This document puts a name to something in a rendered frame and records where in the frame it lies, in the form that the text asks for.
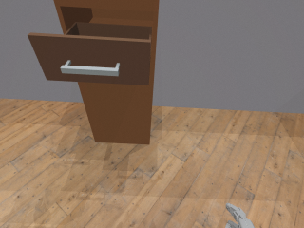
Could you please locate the right robot hand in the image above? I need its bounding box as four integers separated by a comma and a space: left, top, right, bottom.
225, 203, 255, 228

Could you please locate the drawer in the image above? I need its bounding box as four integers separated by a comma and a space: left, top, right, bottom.
28, 22, 152, 86

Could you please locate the cabinet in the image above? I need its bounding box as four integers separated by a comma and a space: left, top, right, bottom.
53, 0, 160, 145

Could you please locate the handle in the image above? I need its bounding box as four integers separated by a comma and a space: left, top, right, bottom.
60, 60, 120, 77

